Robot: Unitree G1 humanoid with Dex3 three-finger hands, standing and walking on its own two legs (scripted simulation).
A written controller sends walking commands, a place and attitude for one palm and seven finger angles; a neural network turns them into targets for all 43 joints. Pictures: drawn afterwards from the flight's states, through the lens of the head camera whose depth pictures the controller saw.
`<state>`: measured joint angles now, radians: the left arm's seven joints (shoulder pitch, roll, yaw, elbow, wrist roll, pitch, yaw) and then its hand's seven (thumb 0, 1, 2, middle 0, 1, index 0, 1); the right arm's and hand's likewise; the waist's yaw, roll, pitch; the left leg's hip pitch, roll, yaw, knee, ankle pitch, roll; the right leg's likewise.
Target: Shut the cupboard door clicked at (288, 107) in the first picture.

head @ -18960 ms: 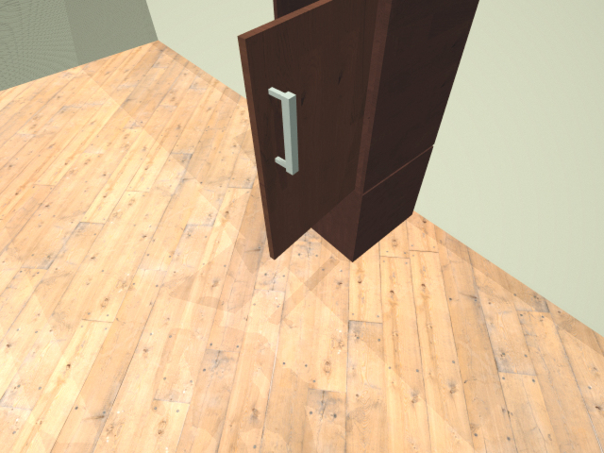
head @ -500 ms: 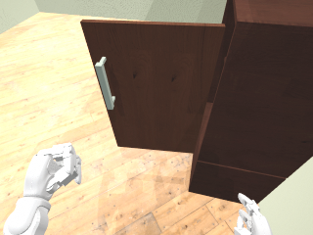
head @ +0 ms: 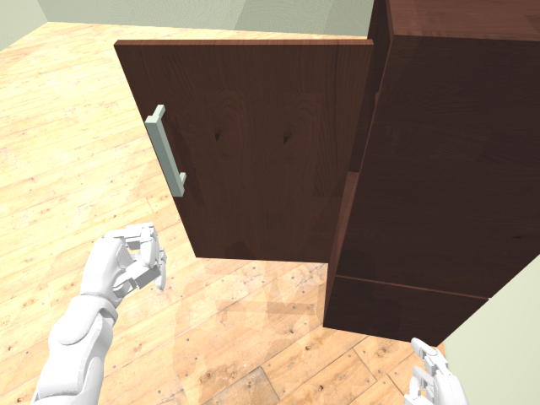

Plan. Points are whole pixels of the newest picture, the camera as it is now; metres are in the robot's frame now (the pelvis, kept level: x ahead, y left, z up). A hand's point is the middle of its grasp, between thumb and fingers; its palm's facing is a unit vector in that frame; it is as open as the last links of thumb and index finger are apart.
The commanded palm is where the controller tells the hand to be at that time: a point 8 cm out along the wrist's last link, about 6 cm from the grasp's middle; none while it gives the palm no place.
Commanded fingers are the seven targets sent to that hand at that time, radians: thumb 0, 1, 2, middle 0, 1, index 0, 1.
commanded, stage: bring the fist close to the handle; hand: left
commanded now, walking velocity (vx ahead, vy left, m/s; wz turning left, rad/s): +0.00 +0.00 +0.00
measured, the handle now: (169, 153) +0.51 +0.21 +0.09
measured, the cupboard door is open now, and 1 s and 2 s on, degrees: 97 97 86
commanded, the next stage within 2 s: push the door shut along its arc in 1.00 s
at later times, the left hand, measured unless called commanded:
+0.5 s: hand (171, 201) +0.39 +0.17 +0.10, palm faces +0.00 -1.00 -0.02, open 3.1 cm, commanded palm +0.37 +0.23 +0.09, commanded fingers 0.00 0.90 0.90 -1.30 -1.50 -1.30 -1.50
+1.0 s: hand (177, 195) +0.41 +0.17 +0.09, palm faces +0.01 -1.00 -0.01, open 3.1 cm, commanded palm +0.39 +0.22 +0.09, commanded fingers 0.00 0.90 0.90 -1.30 -1.50 -1.30 -1.50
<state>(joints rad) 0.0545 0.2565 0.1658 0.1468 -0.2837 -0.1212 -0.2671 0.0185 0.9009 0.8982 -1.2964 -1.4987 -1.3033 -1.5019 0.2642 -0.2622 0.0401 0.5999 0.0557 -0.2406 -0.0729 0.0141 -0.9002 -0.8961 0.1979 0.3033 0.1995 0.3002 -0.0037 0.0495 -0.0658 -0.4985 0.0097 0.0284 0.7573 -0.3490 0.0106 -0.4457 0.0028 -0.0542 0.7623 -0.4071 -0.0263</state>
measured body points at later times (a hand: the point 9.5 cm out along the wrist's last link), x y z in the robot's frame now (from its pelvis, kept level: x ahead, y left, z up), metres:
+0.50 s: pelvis +0.00 +0.01 +0.00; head +0.03 +0.00 +0.45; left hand +0.38 +0.23 +0.11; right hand +0.12 -0.24 -0.10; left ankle +0.02 +0.11 -0.71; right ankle -0.01 -0.10 -0.71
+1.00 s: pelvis -0.01 +0.01 +0.00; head +0.04 +0.00 +0.44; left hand +0.41 +0.23 +0.09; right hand +0.05 -0.26 -0.12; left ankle +0.02 +0.11 -0.71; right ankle -0.01 -0.10 -0.71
